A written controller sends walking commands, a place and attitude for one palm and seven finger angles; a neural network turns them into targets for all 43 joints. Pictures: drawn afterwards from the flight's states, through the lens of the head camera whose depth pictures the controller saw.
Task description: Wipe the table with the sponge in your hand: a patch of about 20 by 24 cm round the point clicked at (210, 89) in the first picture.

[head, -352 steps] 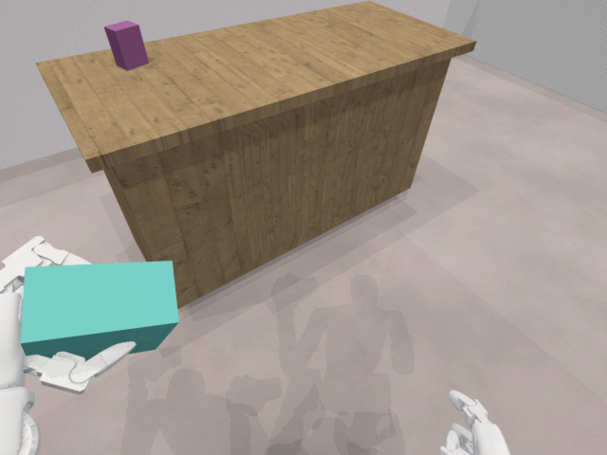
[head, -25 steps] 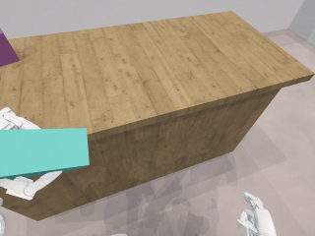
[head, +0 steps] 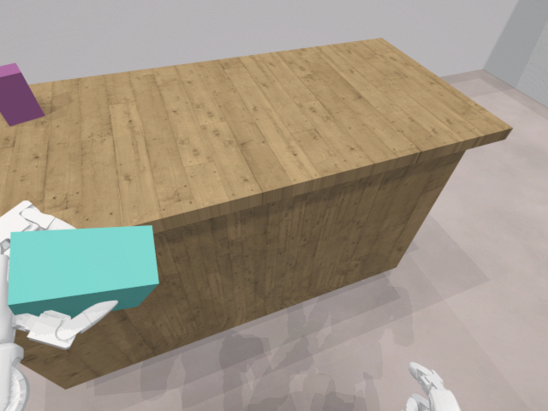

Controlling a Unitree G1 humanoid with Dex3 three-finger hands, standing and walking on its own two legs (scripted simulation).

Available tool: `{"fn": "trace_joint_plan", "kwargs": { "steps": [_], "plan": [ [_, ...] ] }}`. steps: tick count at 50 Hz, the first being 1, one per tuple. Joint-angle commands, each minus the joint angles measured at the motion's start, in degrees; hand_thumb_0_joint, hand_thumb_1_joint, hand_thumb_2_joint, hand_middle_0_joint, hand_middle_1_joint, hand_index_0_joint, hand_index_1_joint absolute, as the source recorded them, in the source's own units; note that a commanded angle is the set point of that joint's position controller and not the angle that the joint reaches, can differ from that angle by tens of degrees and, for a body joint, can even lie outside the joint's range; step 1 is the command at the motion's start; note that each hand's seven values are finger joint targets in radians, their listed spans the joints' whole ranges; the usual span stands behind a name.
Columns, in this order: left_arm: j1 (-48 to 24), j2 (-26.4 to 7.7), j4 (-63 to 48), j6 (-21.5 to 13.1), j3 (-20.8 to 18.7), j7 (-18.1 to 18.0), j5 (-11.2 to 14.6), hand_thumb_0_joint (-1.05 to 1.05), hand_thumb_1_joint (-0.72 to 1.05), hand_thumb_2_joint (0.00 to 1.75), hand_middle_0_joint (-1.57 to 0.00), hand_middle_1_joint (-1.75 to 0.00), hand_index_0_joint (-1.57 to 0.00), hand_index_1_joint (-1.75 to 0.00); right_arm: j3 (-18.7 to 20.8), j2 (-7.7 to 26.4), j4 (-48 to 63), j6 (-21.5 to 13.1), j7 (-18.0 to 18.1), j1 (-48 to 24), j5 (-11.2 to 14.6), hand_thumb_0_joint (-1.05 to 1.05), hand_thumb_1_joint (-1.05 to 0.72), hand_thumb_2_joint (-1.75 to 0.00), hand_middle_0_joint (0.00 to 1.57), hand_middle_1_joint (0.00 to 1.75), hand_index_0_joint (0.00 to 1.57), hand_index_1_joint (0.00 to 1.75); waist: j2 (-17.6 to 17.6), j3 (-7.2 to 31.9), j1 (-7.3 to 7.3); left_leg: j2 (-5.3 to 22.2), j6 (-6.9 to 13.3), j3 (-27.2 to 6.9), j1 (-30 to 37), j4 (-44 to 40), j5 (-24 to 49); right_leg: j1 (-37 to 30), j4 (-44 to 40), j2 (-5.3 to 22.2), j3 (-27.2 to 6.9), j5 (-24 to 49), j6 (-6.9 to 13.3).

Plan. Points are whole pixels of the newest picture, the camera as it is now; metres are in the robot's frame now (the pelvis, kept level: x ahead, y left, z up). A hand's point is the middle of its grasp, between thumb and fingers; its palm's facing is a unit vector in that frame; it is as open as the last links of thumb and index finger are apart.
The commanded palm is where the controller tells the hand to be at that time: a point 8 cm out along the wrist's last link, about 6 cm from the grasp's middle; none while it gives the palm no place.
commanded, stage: come to a stop and stand still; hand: left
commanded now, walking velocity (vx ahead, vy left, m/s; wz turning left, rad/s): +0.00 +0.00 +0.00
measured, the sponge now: (106, 274) +0.23 +0.21 +0.15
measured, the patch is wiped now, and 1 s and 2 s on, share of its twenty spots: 0.00 0.00 0.00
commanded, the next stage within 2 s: look again from close up in 0.36 s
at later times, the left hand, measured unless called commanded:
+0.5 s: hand (27, 275) +0.20 +0.27 +0.18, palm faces +0.42 -0.79 -0.44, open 10.0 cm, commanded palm +0.13 +0.29 +0.18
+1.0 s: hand (23, 233) +0.26 +0.30 +0.17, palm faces +0.37 -0.85 -0.37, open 10.0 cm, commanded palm +0.19 +0.33 +0.18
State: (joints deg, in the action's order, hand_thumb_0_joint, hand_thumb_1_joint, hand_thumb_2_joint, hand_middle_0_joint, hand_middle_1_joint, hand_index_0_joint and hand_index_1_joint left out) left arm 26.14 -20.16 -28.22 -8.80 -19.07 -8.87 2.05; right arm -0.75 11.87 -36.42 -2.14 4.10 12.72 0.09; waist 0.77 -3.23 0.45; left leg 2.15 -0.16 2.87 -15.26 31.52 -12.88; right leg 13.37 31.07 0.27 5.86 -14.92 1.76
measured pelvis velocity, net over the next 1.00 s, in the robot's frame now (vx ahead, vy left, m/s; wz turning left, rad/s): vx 0.02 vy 0.06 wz -0.05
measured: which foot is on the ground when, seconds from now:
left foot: down 0.00-1.00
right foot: down 0.00-1.00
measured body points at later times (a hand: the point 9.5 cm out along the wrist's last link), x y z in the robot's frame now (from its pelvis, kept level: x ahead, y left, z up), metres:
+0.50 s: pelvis -0.02 +0.01 +0.00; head -0.01 +0.02 +0.45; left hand +0.17 +0.31 +0.20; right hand +0.13 -0.20 -0.09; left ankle +0.04 +0.12 -0.73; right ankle +0.03 -0.10 -0.73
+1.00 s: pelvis +0.02 +0.06 +0.00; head +0.05 +0.09 +0.45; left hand +0.23 +0.35 +0.19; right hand +0.19 -0.17 -0.06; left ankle +0.04 +0.12 -0.73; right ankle +0.03 -0.10 -0.73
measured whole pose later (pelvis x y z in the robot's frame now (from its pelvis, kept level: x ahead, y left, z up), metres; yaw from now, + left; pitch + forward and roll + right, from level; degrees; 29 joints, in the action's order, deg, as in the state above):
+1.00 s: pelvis +0.02 +0.06 +0.00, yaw -3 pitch -1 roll -2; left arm 23.6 -21.7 -29.8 -11.7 -22.2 -7.7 1.3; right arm -1.8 11.7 -32.3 -7.9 1.0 11.4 -1.6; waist 2.2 -4.0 0.9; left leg -2.3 5.1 3.6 -15.4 30.3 -14.6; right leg 12.9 26.2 2.0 1.2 -12.7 -1.5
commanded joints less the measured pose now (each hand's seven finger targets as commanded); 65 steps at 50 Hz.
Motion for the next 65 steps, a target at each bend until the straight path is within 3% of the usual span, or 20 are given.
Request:
{"fn": "trace_joint_plan", "kwargs": {
  "steps": [1,5,8,11,17,22,23,24,25,26,28,32,33,35,38,44,50,52,55,65],
  "plan": [
    [-3.2,-9.2,-12.0,-5.5,-6.2,-0.8,-0.4,0.00,0.10,1.30,-1.20,-1.60,-1.20,-1.60,1.3,6.1,11.1,-3.8,0.5,-6.7,-0.1,0.00,-0.90,-0.90,0.20,0.30,0.20,0.30,-11.0,4.4,0.59,9.7,3.0,-9.7,-8.9,-14.2,-3.0,-6.3,-3.3,2.8,-4.7,-2.6,-2.4],
    [-2.6,-8.7,-11.6,-6.2,-5.9,-0.9,-0.7,0.00,0.10,1.30,-1.20,-1.60,-1.20,-1.60,2.0,6.3,11.2,-5.0,0.2,-5.3,0.0,0.00,-0.90,-0.90,0.20,0.30,0.20,0.30,-7.4,5.3,0.35,6.3,1.6,-6.0,-8.9,-11.7,-11.7,-5.5,-7.2,4.1,-7.0,-4.5,-1.8],
    [-3.1,-9.7,-12.5,-5.9,-6.3,-1.2,-0.5,0.00,0.10,1.30,-1.20,-1.60,-1.20,-1.60,2.2,6.3,10.8,-5.2,0.1,-4.7,-0.2,0.00,-0.90,-0.90,0.20,0.30,0.20,0.30,-2.0,5.5,-0.14,3.3,0.3,-3.3,-3.8,-5.6,-10.5,1.0,-13.0,7.3,-11.3,-10.6,-0.3],
    [-3.5,-9.4,-11.8,-5.2,-5.6,-1.4,-0.3,0.00,0.10,1.30,-1.20,-1.60,-1.20,-1.60,2.0,5.8,10.3,-5.2,0.2,-4.8,-0.3,0.00,-0.90,-0.90,0.20,0.30,0.20,0.30,-1.0,5.0,-0.41,2.5,0.3,-3.0,-0.7,-2.6,-8.1,5.3,-15.1,8.9,-13.0,-13.6,0.6],
    [-4.6,-8.9,-10.5,-4.9,-5.4,-1.2,-0.5,0.00,0.10,1.30,-1.20,-1.60,-1.20,-1.60,1.3,5.8,10.4,-4.9,0.6,-5.7,-0.4,0.00,-0.90,-0.90,0.20,0.30,0.20,0.30,-3.6,2.0,-0.27,4.7,1.0,-5.9,-4.4,-9.6,-13.0,4.2,-12.7,5.2,-8.9,-14.9,-0.9],
    [-4.0,-8.5,-10.8,-5.5,-5.5,-1.2,-0.7,0.00,0.10,1.30,-1.20,-1.60,-1.20,-1.60,1.3,5.8,10.4,-5.5,0.4,-5.3,-0.4,0.00,-0.90,-0.90,0.20,0.30,0.20,0.30,-5.0,6.2,0.13,6.0,1.4,-6.9,-5.5,-12.1,-8.9,-3.4,-8.2,3.3,-6.5,-3.5,-1.7],
    [-64.2,-61.0,-27.1,-15.7,-28.2,-2.5,-3.2,0.00,0.10,1.30,-1.20,-1.60,-1.20,-1.60,-5.6,8.8,15.8,-7.4,3.5,5.6,2.5,0.00,-0.90,-0.90,0.20,0.30,0.20,0.30,-11.4,4.2,-3.82,0.6,2.3,-4.8,-8.5,-10.0,-12.4,-3.3,-8.3,0.5,-7.0,-5.8,-4.9],
    [-38.1,-23.7,0.3,-10.5,-19.1,-0.5,-2.0,0.00,0.10,1.30,-1.20,-1.60,-1.20,-1.60,-2.3,-1.0,12.1,-9.1,1.2,-2.1,2.7,0.00,-0.90,-0.90,0.20,0.30,0.20,0.30,-0.9,13.5,0.57,4.6,2.5,-4.0,-3.4,-5.4,-6.8,1.6,-6.9,4.6,-5.3,-13.2,-2.3],
    [-29.7,-21.6,6.0,-9.8,-15.4,0.8,-0.5,0.00,0.10,1.30,-1.20,-1.60,-1.20,-1.60,0.3,5.7,9.6,-9.7,0.1,-1.8,-0.5,0.00,-0.90,-0.90,0.20,0.30,0.20,0.30,0.4,11.0,1.62,1.3,0.7,-2.4,0.5,-2.2,-8.3,2.9,-12.2,4.6,-11.7,-8.9,0.4],
    [-24.6,-19.8,5.1,-10.2,-12.2,1.8,-0.6,0.00,0.10,1.30,-1.20,-1.60,-1.20,-1.60,1.0,6.7,9.8,-9.9,-0.8,1.6,-1.2,0.00,-0.90,-0.90,0.20,0.30,0.20,0.30,4.2,10.5,1.53,-0.4,0.4,-1.4,-0.3,2.0,-8.9,4.4,-14.9,8.4,-17.4,-8.6,1.7],
    [-12.2,-6.7,4.3,-9.2,-2.2,3.5,1.0,0.00,0.10,1.30,-1.20,-1.60,-1.20,-1.60,1.0,5.9,10.9,-10.4,-3.1,1.5,-0.8,0.00,-0.90,-0.90,0.20,0.30,0.20,0.30,2.7,10.3,1.79,-1.7,0.5,-1.3,-0.7,3.2,-5.7,1.4,-15.1,10.9,-19.1,-6.4,3.5],
    [-9.1,-7.5,-5.3,-6.3,-1.9,3.3,-0.3,0.00,0.10,1.30,-1.20,-1.60,-1.20,-1.60,1.1,7.6,12.0,-10.5,-3.0,-3.7,-0.2,0.00,-0.90,-0.90,0.20,0.30,0.20,0.30,1.3,2.0,0.66,0.2,0.2,-3.5,1.2,-7.3,-7.7,8.1,-15.5,4.0,-9.9,-12.9,0.1],
    [-10.0,-10.9,-7.0,-6.1,-4.9,2.6,-0.4,0.00,0.10,1.30,-1.20,-1.60,-1.20,-1.60,1.1,8.4,12.5,-10.2,-2.5,-5.1,-0.4,0.00,-0.90,-0.90,0.20,0.30,0.20,0.30,-4.4,1.6,0.78,1.4,0.2,-4.3,1.1,-11.6,-8.3,6.6,-13.0,1.8,-7.8,-10.7,-0.6],
    [-8.4,-10.6,-7.2,-6.4,-7.3,1.8,-1.3,0.00,0.10,1.30,-1.20,-1.60,-1.20,-1.60,0.9,7.9,13.0,-9.7,-1.9,-5.2,-0.8,0.00,-0.90,-0.90,0.20,0.30,0.20,0.30,-8.5,3.8,1.10,4.1,1.3,-8.7,-4.0,-18.3,-12.3,-0.9,-7.8,-0.4,-4.9,-3.8,-1.6],
    [-11.1,-14.7,-12.7,-7.3,-12.0,0.9,-1.3,0.00,0.10,1.30,-1.20,-1.60,-1.20,-1.60,0.8,7.3,14.1,-8.9,-1.2,-6.3,-1.3,0.00,-0.90,-0.90,0.20,0.30,0.20,0.30,-10.1,7.0,1.23,4.4,1.2,-8.4,-2.5,-17.6,-4.0,-4.6,-5.7,-0.6,-4.0,2.3,-1.5],
    [-7.1,-9.9,-15.9,-7.3,-7.9,0.8,-0.5,0.00,0.10,1.30,-1.20,-1.60,-1.20,-1.60,1.6,7.7,13.8,-9.6,-1.8,-5.5,-1.4,0.00,-0.90,-0.90,0.20,0.30,0.20,0.30,-10.3,14.0,0.92,3.2,-0.8,-5.0,7.2,-8.8,23.1,-6.0,-5.2,0.1,-2.9,11.9,-1.0],
    [-3.7,-7.5,-11.9,-6.2,-6.1,0.6,0.1,0.00,0.10,1.30,-1.20,-1.60,-1.20,-1.60,2.7,8.3,12.8,-7.8,-2.5,-5.8,-1.1,0.00,-0.90,-0.90,0.20,0.30,0.20,0.30,-5.6,10.8,-0.32,3.6,1.2,-6.9,2.6,-7.2,7.7,-3.6,-2.8,1.4,-3.3,6.3,-0.2],
    [-5.4,-7.9,-10.4,-6.3,-6.5,0.5,0.3,0.00,0.10,1.30,-1.20,-1.60,-1.20,-1.60,2.5,8.1,12.6,-7.0,-2.2,-6.3,-0.9,0.00,-0.90,-0.90,0.20,0.30,0.20,0.30,-5.1,7.4,-0.50,3.9,1.9,-8.6,-0.8,-9.4,-3.2,-2.0,-1.8,1.5,-3.7,2.4,-0.1],
    [-8.4,-8.2,-9.9,-6.6,-6.6,0.1,0.3,0.00,0.10,1.30,-1.20,-1.60,-1.20,-1.60,2.1,7.5,12.7,-6.2,-1.5,-6.8,-0.9,0.00,-0.90,-0.90,0.20,0.30,0.20,0.30,-6.0,6.1,-0.58,4.4,2.9,-10.3,-1.4,-10.4,-8.2,-1.0,-0.4,1.8,-3.6,1.3,0.1],
    [-8.8,-10.1,-13.7,-7.1,-7.4,-0.5,0.5,0.00,0.10,1.30,-1.20,-1.60,-1.20,-1.60,2.2,7.2,12.7,-5.8,-1.9,-7.0,0.0,0.00,-0.90,-0.90,0.20,0.30,0.20,0.30,-2.7,9.9,-0.69,0.5,2.3,-5.7,-2.9,4.0,7.8,-6.0,2.9,7.6,-11.2,11.5,4.0]
  ]
}}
